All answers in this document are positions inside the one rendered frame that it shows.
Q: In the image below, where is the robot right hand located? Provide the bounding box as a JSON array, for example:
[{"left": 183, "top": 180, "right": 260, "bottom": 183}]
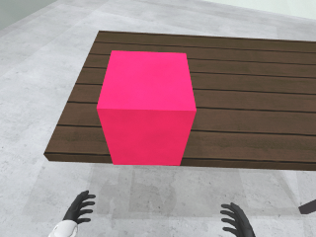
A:
[{"left": 220, "top": 202, "right": 256, "bottom": 237}]

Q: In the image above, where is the left robot forearm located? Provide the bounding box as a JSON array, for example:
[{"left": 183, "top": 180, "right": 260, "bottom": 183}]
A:
[{"left": 48, "top": 219, "right": 78, "bottom": 237}]

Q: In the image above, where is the table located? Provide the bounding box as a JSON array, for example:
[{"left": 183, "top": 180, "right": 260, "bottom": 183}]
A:
[{"left": 43, "top": 31, "right": 316, "bottom": 214}]

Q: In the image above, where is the robot left hand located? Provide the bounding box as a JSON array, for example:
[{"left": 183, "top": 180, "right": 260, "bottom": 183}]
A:
[{"left": 62, "top": 190, "right": 96, "bottom": 225}]

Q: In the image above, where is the carton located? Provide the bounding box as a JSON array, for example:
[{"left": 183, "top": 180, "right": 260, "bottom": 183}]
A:
[{"left": 97, "top": 50, "right": 197, "bottom": 166}]

